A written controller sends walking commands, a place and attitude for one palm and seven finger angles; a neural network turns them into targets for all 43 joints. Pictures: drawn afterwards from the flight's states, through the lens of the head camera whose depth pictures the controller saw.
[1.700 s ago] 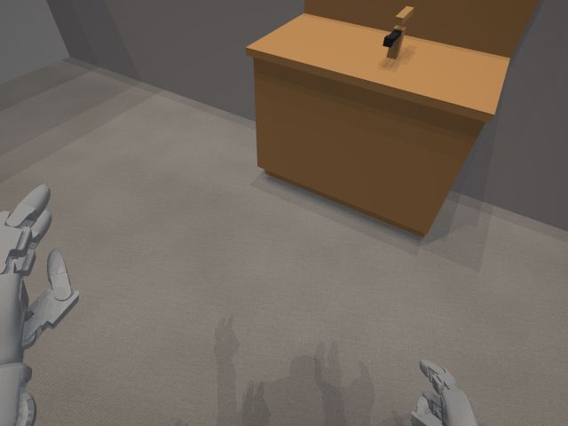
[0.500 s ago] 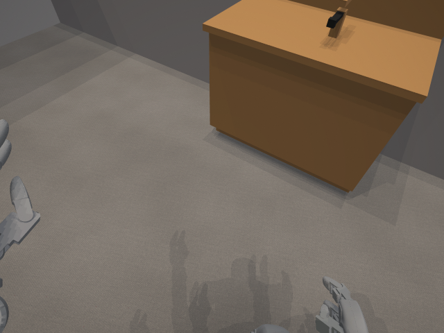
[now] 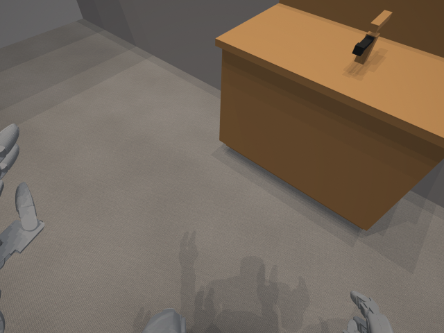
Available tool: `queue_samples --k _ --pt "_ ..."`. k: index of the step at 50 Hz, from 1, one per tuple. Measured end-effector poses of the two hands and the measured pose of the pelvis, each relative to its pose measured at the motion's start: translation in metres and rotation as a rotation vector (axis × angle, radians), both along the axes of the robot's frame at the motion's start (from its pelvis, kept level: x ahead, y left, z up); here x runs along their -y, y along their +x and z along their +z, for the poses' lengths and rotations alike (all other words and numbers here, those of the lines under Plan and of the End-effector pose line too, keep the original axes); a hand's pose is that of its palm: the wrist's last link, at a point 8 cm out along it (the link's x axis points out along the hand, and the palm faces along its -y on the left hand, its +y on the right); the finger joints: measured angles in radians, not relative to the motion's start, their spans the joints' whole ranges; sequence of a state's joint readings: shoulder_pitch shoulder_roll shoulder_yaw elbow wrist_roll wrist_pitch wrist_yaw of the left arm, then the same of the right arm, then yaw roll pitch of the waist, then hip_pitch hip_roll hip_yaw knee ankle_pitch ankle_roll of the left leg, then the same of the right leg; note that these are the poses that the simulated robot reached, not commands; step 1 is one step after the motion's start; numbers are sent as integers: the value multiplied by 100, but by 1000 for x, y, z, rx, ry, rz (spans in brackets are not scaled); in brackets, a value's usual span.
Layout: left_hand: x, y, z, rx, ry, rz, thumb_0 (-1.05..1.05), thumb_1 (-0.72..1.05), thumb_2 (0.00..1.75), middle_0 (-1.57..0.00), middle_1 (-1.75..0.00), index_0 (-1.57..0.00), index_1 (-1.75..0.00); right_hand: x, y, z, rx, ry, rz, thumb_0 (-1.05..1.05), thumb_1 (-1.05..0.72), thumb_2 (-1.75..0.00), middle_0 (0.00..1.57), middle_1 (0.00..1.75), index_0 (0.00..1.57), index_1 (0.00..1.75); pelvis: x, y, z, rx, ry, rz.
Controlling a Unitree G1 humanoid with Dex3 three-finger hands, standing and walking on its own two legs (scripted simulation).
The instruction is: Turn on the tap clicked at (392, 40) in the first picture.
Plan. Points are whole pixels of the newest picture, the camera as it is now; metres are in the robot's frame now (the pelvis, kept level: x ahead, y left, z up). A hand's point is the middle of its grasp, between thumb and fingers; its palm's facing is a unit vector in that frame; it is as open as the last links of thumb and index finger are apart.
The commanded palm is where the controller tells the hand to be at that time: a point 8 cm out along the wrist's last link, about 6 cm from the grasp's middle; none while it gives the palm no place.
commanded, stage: walk to a spot facing it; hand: left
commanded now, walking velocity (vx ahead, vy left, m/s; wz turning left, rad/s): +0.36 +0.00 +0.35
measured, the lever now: (359, 49) +0.94 -0.40 +0.04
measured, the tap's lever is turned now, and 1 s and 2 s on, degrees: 0 0 0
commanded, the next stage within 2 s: turn to face it in 0.52 s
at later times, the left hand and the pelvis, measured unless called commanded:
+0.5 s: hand (65, 149) +0.33 +0.25 +0.17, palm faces +0.54 -0.70 -0.47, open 7.4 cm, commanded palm +0.27 +0.28 +0.18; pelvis +0.15 -0.02 -0.02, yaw +9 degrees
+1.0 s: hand (87, 106) +0.42 +0.25 +0.18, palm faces +0.52 -0.73 -0.45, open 7.4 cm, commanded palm +0.36 +0.28 +0.18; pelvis +0.23 -0.01 -0.01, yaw +7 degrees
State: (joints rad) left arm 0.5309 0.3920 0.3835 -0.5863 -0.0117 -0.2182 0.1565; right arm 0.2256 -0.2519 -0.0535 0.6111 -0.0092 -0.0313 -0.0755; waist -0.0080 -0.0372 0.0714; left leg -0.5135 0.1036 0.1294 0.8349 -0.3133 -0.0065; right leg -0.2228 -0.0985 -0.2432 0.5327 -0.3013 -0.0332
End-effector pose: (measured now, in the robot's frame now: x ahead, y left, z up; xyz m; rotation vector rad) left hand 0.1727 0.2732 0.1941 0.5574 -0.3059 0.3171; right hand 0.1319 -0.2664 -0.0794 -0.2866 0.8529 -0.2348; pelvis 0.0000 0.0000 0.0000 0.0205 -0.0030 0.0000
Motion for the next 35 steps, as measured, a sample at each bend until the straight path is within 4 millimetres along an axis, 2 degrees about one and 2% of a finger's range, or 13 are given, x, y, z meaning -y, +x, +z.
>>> queue_samples --k 5,9,11,14,18,22,26,31,35 --pt "-23 28 -5 96 -36 48 1 88 90 -22 -30 -21 -30 -13 46 3 48 -40 28 1 -91 -90 19 30 20 30 -13 41 -12 14 -12 8" --pt "-36 63 -16 126 -70 66 1 88 90 -21 -30 -21 -30 -41 86 -4 106 20 40 1 -91 -90 19 30 20 30 -18 61 -19 32 -8 30" --pt "-36 77 -16 101 -72 66 1 89 90 -21 -30 -21 -30 -59 102 -5 118 78 62 1 -91 -90 19 30 20 30 -17 70 -15 26 -17 43" --pt "-26 86 -4 76 -52 48 2 89 90 -21 -30 -21 -30 -82 122 -3 125 157 101 1 -91 -90 20 30 20 30 -13 85 -7 11 -32 49" --pt "-14 91 11 46 1 60 2 89 90 -21 -30 -21 -30 -97 146 -7 108 226 153 1 -91 -90 20 30 21 30 -4 111 0 0 -45 63" --pt "-9 101 8 19 53 151 1 89 90 -21 -30 -21 -30 -90 173 -26 74 250 199 1 -90 -90 20 30 21 30 12 138 -9 7 -35 104" --pt "-11 114 -9 2 -14 239 1 88 90 -21 -30 -21 -30 -66 202 -43 6 187 251 1 -90 -90 20 30 21 30 18 156 -15 22 -25 166" --pt "-13 125 -19 -44 -70 272 1 88 90 -21 -30 -21 -30 -38 239 -25 -27 74 253 1 -91 -90 20 30 21 30 17 179 -5 17 -1 217" --pt "-21 133 -11 2 -45 259 1 88 90 -21 -30 -21 -30 -33 271 -5 12 -9 265 1 -91 -90 20 30 20 30 9 196 -6 3 6 238"
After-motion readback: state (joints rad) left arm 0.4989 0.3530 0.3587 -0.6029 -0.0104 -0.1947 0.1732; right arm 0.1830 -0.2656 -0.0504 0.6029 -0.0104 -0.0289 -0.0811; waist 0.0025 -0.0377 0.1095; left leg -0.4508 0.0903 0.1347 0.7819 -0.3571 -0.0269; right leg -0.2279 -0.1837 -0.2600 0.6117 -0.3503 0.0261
